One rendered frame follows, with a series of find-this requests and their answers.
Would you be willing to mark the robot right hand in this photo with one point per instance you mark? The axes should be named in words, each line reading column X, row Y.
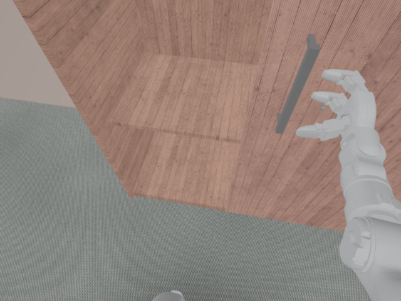
column 360, row 108

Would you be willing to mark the right robot forearm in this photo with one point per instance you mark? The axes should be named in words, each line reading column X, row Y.
column 363, row 177

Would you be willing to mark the handle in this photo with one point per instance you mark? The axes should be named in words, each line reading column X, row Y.
column 299, row 82

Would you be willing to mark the robot right upper arm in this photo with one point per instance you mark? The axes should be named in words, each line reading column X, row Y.
column 371, row 247

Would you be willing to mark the wardrobe door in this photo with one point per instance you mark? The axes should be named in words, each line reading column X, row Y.
column 296, row 179

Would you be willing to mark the robot left shin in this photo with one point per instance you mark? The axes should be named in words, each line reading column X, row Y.
column 175, row 291

